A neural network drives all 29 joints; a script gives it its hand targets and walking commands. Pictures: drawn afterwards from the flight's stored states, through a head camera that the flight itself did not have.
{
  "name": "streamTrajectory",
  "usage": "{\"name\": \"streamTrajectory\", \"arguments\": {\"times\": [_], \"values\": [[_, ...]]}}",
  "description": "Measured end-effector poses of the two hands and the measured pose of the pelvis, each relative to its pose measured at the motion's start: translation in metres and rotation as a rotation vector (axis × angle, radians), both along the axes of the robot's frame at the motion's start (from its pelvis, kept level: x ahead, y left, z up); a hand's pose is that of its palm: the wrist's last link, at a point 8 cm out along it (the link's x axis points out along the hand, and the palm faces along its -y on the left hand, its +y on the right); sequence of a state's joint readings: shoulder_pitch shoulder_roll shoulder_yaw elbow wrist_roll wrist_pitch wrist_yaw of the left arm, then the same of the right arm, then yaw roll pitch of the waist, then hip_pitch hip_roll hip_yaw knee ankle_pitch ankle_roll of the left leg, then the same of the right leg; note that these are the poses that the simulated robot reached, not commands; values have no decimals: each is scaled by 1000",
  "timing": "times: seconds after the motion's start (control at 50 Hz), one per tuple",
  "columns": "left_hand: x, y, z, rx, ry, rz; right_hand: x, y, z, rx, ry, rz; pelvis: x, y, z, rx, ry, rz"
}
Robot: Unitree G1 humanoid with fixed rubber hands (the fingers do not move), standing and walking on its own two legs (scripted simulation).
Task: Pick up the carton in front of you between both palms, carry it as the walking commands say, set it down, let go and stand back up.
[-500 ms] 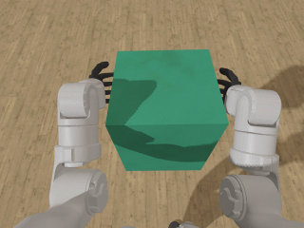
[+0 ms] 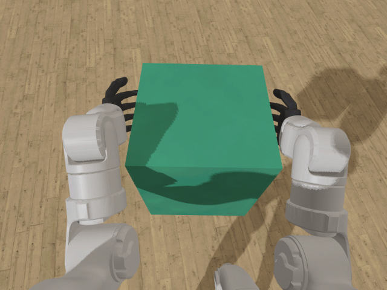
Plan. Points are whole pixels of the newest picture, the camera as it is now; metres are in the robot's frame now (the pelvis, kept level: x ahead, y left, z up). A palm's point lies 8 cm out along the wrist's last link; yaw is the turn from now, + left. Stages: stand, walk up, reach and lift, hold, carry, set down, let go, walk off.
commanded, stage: carry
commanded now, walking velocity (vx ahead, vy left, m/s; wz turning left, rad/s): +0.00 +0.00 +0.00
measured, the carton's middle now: (199, 148) +0.39 -0.03 +0.06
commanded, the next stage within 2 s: none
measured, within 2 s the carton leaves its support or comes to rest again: neither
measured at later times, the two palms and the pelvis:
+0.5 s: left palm (106, 38) +0.58 +0.15 +0.18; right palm (253, 31) +0.59 -0.15 +0.18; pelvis +0.20 -0.03 +0.01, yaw +2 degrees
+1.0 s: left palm out of the picture +0.73 +0.17 +0.19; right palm out of the picture +0.75 -0.12 +0.20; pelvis +0.37 -0.01 +0.02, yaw +1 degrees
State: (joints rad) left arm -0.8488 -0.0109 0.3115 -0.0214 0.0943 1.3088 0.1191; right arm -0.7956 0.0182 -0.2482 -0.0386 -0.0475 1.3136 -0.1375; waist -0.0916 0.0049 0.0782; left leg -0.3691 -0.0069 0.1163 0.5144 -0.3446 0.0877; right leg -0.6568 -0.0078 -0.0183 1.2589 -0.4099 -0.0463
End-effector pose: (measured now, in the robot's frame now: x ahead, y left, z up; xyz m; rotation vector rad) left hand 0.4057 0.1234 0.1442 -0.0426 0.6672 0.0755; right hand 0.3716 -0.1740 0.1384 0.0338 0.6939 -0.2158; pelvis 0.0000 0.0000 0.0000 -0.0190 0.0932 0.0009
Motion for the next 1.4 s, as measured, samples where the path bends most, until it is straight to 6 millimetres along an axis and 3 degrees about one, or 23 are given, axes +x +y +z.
{"name": "streamTrajectory", "arguments": {"times": [0.14,0.2,0.26,0.4,0.52,0.7,0.8,0.92,0.98,1.04,1.14,1.22,1.3,1.4], "values": [[79,2,29,8,-83,39,95,0,32,5,-83,38,84,-15,2,2,-1,10],[107,6,33,40,-82,75,138,4,31,14,-82,91,121,-25,-6,4,-17,17],[125,12,25,69,-15,101,168,10,23,29,-16,128,142,-31,0,6,-21,22],[153,24,24,37,9,145,209,22,28,35,8,144,175,-33,17,29,-12,30],[181,27,37,4,-46,122,225,25,46,8,-46,117,205,-24,15,23,-29,28],[218,20,56,56,-23,75,252,18,54,-9,-22,121,261,-20,7,14,-40,28],[246,15,52,85,10,67,282,13,48,-16,11,140,296,-24,1,8,-36,38],[279,34,42,92,49,93,336,33,52,-25,49,177,333,-18,14,32,-29,15],[309,47,48,83,36,107,369,46,59,-19,35,179,360,-10,18,39,-26,7],[352,55,48,61,18,92,402,53,60,-22,17,150,392,4,12,56,-36,5],[417,45,41,40,65,17,432,44,42,-26,68,69,440,25,22,36,-50,7],[462,38,47,31,71,-9,464,37,45,-20,73,34,475,32,39,13,-37,5],[510,39,64,12,16,2,513,38,64,-14,16,23,518,33,49,3,-20,10],[574,45,82,7,-39,38,589,43,84,-13,-39,50,586,25,50,3,-1,24]]}}
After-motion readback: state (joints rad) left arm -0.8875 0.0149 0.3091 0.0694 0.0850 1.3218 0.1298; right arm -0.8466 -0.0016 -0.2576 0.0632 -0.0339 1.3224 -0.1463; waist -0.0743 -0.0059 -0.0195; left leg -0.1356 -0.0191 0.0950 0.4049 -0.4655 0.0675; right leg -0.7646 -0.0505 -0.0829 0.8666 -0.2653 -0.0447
